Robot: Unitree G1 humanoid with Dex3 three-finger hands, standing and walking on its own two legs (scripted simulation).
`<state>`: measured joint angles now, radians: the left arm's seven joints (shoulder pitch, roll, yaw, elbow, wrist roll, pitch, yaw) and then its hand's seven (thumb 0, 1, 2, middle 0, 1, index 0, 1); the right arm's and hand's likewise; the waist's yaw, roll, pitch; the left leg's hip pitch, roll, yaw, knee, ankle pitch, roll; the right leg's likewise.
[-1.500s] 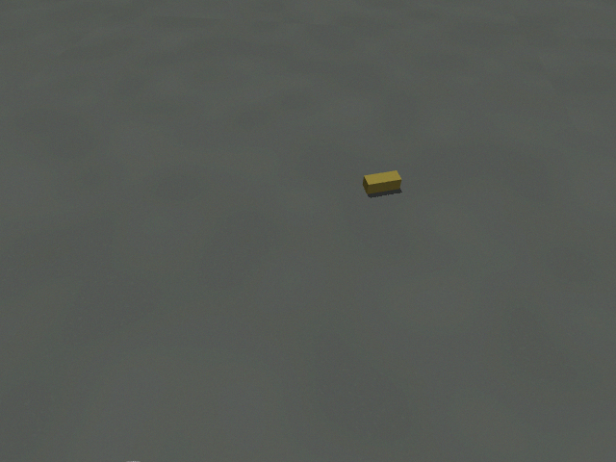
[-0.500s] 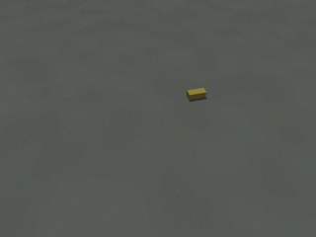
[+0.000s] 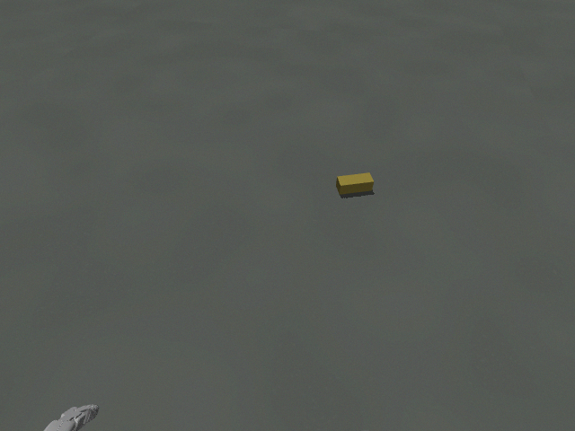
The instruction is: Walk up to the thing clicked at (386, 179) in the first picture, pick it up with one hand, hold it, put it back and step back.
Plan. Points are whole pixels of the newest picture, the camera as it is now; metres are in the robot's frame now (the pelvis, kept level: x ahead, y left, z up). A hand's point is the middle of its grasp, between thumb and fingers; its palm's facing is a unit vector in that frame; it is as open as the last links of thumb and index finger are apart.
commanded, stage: walk up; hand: left
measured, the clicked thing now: (354, 183) +1.32 -0.25 -0.72
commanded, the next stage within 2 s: none
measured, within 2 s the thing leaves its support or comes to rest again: neither
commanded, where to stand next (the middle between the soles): +0.95 -0.51 m, yaw +12 degrees
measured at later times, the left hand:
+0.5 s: hand (193, 365) +0.24 +0.20 -0.14, palm faces +0.02 -0.96 -0.28, open 7.4 cm
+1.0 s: hand (281, 279) +0.41 +0.05 -0.13, palm faces +0.12 -0.94 -0.32, open 7.4 cm
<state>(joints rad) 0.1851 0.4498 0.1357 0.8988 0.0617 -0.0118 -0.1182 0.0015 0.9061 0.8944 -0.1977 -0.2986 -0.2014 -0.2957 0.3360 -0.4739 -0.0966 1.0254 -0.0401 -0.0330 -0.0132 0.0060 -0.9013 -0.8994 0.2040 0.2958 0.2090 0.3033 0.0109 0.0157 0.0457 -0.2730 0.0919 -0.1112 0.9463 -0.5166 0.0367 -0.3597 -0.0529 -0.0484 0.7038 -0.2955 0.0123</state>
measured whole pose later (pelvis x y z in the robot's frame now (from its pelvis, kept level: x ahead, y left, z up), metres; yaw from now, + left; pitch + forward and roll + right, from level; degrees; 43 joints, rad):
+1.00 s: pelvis +0.41 -0.23 +0.01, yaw +7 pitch -1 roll -1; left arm 0.33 0.43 0.08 0.78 0.04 0.00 -0.09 0.00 0.90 0.89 -0.20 -0.30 -0.21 -0.30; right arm 0.30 -0.41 -0.03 0.89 -0.01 -0.10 0.00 0.00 -0.90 -0.90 0.20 0.30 0.21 0.30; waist 0.09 -0.03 0.07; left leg -0.48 0.04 0.11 0.70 -0.26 0.04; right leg -0.20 0.02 -0.15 0.60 -0.39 -0.07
